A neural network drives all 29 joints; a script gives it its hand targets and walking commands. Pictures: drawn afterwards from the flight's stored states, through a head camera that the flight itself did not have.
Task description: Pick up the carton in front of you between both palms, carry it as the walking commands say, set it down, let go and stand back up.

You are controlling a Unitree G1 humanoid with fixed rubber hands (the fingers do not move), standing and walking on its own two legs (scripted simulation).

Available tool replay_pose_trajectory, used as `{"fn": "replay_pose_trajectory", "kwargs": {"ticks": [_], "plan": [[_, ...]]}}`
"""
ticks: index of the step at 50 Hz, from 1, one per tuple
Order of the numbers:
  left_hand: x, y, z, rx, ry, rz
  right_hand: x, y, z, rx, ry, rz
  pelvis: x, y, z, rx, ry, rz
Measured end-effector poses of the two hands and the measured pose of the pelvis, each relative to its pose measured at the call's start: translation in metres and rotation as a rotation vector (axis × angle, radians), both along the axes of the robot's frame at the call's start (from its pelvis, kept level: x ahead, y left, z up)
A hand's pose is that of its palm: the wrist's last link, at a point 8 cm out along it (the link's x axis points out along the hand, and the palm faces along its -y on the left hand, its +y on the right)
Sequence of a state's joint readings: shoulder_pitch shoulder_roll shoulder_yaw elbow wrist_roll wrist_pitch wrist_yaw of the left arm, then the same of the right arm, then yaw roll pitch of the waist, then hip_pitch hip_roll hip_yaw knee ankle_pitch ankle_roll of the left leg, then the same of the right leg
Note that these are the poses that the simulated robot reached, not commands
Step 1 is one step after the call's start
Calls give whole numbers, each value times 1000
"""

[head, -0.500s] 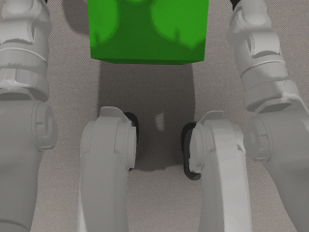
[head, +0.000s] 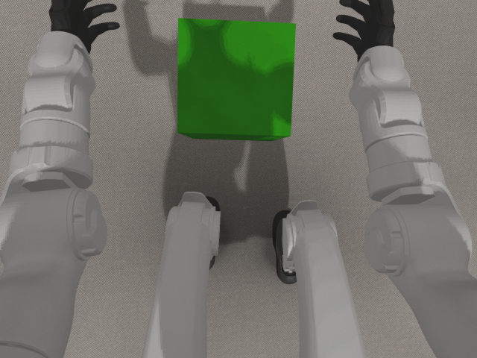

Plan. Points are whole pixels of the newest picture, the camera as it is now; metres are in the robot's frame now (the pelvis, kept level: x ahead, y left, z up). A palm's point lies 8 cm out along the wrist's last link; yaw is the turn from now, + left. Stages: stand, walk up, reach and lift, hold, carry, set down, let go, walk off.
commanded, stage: set down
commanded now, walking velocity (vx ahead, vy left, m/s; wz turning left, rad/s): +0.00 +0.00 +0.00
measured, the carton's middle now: (234, 92) +0.51 +0.06 -0.38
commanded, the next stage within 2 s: let go in 0.38 s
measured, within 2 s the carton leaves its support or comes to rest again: neither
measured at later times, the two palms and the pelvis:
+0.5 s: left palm out of the picture +0.50 +0.28 +0.03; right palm (461, 0) +0.52 -0.12 +0.03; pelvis +0.03 +0.01 +0.14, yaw +2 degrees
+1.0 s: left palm out of the picture +0.35 +0.26 +0.15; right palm out of the picture +0.38 -0.19 +0.15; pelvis +0.10 +0.00 +0.24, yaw +4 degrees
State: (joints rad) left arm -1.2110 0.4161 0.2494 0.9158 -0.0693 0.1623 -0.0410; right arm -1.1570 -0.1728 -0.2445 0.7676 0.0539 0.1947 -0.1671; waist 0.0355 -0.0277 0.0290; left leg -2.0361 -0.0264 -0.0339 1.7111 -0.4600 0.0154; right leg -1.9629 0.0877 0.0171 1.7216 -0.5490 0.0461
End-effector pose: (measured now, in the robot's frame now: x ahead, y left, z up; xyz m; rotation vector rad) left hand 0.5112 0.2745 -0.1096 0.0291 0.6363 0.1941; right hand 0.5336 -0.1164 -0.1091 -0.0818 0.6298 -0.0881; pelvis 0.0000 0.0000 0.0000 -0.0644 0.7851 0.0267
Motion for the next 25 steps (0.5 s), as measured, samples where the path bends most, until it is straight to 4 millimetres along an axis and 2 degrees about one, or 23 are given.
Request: {"fn": "replay_pose_trajectory", "kwargs": {"ticks": [17, 25], "plan": [[-1, 5, 110, -5, 0, -13, -3, -3, 108, 7, -2, 5, 19, 4, 98, 5, 4, 16], [-11, 6, 144, 29, 32, -33, -12, -6, 143, -25, 18, 33, 29, 5, 137, 10, -14, 22]]}}
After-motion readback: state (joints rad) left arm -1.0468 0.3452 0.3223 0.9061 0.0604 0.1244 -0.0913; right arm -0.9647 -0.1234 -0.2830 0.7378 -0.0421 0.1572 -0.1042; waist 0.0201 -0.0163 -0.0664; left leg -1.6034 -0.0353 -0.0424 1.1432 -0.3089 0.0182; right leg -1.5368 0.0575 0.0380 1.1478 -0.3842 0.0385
